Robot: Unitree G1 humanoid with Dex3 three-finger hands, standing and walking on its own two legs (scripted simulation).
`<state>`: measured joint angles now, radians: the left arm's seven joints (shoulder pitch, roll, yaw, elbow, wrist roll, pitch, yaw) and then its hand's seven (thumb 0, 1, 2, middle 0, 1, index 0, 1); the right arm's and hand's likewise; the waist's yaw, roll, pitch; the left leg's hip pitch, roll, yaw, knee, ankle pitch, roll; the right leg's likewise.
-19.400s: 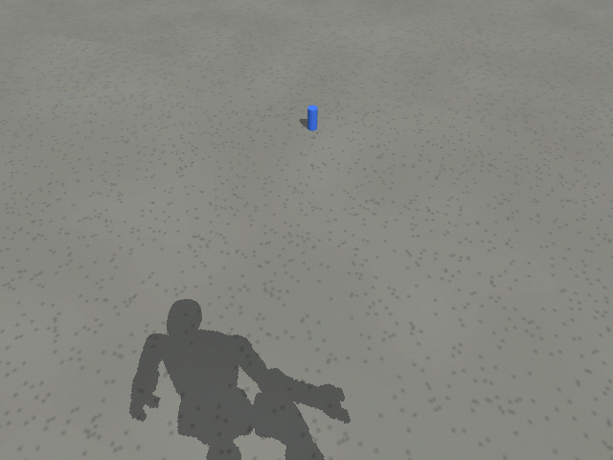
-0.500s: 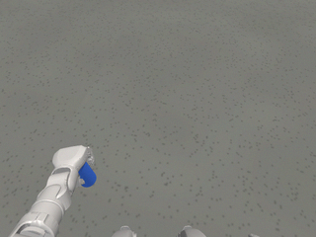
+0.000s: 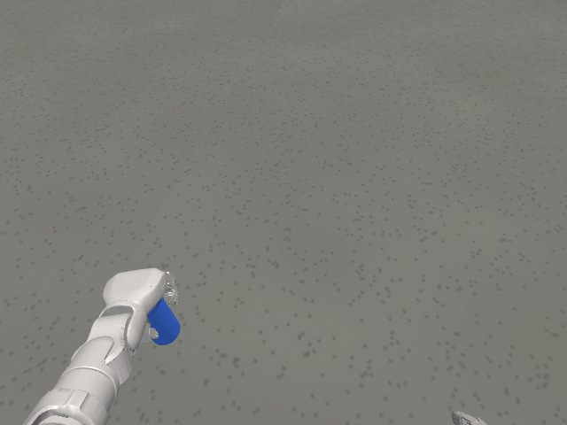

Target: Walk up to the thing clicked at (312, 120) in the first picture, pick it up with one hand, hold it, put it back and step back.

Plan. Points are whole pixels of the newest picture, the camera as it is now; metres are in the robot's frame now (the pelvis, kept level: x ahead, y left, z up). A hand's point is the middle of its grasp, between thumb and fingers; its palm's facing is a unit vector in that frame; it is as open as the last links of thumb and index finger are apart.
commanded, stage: hold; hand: left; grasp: from above
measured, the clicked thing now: (154, 316) +0.32 +0.22 -0.11
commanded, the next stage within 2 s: crouch in 1.58 s
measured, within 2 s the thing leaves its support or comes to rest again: neither
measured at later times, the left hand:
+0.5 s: hand (137, 322) +0.29 +0.22 -0.05, palm faces -0.46 -0.06 -0.88, open 7.9 cm
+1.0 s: hand (132, 326) +0.28 +0.22 -0.03, palm faces -0.45 -0.06 -0.89, open 7.8 cm
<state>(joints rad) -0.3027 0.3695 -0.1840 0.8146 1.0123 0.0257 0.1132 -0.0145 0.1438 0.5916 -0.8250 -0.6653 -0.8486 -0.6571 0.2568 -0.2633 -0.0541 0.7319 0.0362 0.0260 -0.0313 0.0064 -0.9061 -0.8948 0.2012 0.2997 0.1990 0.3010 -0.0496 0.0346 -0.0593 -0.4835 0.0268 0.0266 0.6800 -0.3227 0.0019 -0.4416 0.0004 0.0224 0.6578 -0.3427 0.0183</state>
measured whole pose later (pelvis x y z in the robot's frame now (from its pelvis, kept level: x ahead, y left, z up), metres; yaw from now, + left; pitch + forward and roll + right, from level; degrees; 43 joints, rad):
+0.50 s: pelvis -0.01 +0.00 +0.01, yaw +0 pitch +3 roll +0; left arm -0.27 0.38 -0.20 0.75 1.00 0.02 0.04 -0.02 0.14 0.59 -0.83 -0.66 -0.85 -0.65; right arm 0.24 -0.26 -0.04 0.70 0.05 0.05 -0.03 0.01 -0.91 -0.90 0.20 0.30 0.20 0.30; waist -0.02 0.05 -0.03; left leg -0.36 0.02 0.04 0.57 -0.27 0.00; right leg -0.33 0.00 0.03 0.56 -0.29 0.02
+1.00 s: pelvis -0.02 +0.00 +0.02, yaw +0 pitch +1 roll +0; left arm -0.25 0.39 -0.20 0.67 0.99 0.01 -0.02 -0.01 0.16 0.56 -0.82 -0.66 -0.85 -0.65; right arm 0.21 -0.26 -0.03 0.69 0.06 0.06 -0.04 0.01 -0.92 -0.90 0.20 0.30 0.20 0.30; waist -0.01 0.05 -0.01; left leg -0.30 0.02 0.04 0.51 -0.22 0.00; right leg -0.27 0.00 0.03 0.51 -0.25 0.01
